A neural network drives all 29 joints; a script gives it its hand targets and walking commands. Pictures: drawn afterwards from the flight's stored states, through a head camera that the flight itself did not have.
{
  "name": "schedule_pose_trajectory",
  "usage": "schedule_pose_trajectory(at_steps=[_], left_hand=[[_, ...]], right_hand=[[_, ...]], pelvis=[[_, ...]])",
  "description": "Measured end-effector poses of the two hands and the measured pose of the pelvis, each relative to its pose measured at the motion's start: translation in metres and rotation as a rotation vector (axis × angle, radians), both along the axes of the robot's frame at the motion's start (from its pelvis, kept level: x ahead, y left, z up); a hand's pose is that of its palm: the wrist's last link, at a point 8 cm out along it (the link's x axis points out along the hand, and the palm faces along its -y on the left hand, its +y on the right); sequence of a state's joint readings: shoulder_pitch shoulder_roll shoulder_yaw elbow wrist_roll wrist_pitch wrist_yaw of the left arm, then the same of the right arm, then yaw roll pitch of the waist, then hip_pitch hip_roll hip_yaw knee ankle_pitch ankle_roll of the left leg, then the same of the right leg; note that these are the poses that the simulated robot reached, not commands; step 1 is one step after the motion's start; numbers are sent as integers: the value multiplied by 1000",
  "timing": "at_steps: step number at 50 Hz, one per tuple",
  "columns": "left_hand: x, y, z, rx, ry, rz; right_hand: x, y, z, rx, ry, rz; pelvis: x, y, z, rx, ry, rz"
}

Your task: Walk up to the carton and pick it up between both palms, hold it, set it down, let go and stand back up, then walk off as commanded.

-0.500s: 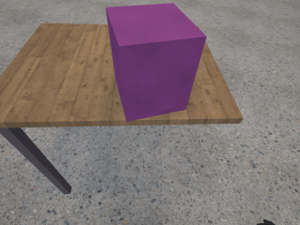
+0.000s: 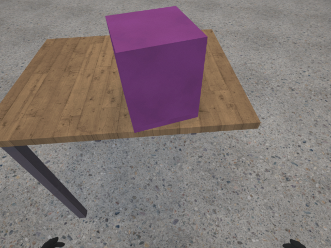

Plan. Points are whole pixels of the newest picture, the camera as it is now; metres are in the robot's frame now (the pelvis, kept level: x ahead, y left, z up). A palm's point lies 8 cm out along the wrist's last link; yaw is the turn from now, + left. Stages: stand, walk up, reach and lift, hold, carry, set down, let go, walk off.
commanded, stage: walk up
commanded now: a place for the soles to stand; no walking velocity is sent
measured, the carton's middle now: (154, 70) +0.57 +0.03 +0.15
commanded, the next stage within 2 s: none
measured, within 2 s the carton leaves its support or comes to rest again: neither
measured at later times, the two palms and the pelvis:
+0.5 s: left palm out of the picture +0.15 +0.31 -0.09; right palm out of the picture +0.12 -0.31 -0.06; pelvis +0.02 +0.01 +0.00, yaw +0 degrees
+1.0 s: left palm out of the picture +0.15 +0.31 -0.08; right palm out of the picture +0.14 -0.30 -0.07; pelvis +0.02 +0.01 +0.00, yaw +0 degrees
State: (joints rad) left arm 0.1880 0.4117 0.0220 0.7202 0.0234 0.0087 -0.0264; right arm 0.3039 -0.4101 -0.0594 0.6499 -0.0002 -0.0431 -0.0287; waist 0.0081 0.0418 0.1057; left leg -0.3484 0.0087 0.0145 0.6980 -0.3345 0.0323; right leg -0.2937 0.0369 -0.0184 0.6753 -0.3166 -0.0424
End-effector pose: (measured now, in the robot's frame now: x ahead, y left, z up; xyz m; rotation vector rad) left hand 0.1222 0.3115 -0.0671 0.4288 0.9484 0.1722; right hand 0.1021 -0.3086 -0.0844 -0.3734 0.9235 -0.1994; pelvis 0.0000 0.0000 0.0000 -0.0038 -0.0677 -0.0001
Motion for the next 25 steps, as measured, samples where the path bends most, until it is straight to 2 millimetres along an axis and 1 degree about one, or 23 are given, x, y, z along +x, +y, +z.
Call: schedule_pose_trajectory(at_steps=[3,6,9,16,20,25], left_hand=[[11,4,7,12,-35,-9],[19,6,7,3,-56,-15],[23,3,-1,-23,-57,-17],[22,-7,-23,-83,-23,-11],[25,-6,-26,-94,-9,-9],[30,-3,-26,-91,-2,-9]], right_hand=[[-2,6,-5,12,-1,0],[-4,9,-3,7,3,-3],[-4,8,4,-15,7,-2],[4,-6,23,-87,20,6],[11,-6,27,-101,26,10],[21,1,25,-88,21,16]], pelvis=[[-2,4,-1,-5,-5,0],[-3,7,-1,-9,-6,0],[-1,7,-1,-8,-4,0],[7,6,-1,-7,9,1],[13,8,0,-10,17,1],[19,10,1,-13,25,1]])
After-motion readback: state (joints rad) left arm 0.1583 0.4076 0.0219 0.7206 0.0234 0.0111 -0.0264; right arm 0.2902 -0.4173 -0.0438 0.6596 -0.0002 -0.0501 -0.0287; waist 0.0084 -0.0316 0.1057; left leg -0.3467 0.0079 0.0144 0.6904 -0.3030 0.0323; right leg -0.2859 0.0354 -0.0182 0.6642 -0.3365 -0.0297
